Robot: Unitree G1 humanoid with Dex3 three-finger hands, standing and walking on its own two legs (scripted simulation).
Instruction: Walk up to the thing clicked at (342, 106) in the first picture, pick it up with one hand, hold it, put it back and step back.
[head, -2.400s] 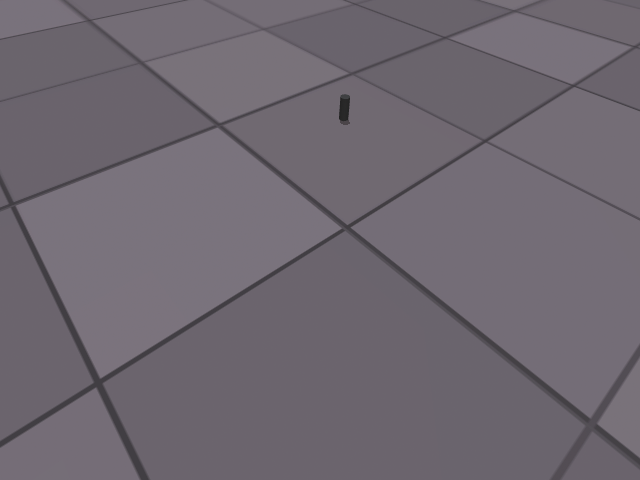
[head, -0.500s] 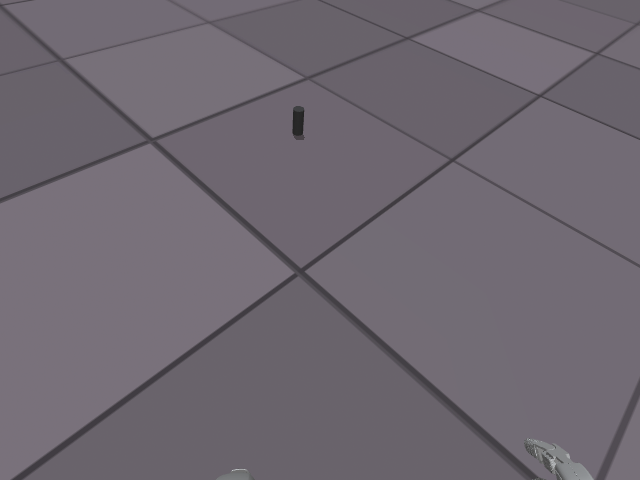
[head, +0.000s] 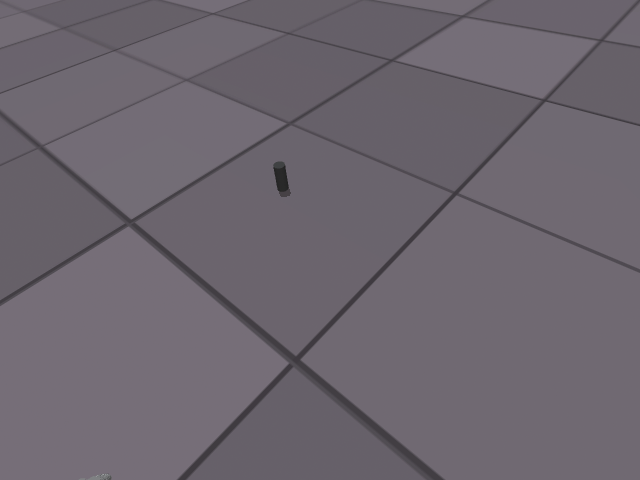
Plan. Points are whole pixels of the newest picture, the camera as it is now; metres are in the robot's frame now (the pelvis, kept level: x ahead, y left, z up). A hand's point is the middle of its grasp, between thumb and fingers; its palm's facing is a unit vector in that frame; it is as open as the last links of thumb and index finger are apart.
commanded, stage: walk up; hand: left
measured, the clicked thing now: (281, 176) +1.59 +0.28 -0.69
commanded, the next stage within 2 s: none
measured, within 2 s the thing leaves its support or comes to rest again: neither
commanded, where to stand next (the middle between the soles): +1.25 +0.07 m, yaw -1 degrees
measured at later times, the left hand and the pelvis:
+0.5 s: hand (147, 377) +0.33 +0.32 -0.14, palm faces -0.04 -0.94 -0.33, open 7.4 cm; pelvis +0.28 +0.04 +0.01, yaw +0 degrees
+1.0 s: hand (206, 246) +0.60 +0.27 -0.11, palm faces +0.00 -0.92 -0.38, open 7.3 cm; pelvis +0.52 +0.00 +0.01, yaw +1 degrees
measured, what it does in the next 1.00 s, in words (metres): walks ahead: left foot, then right foot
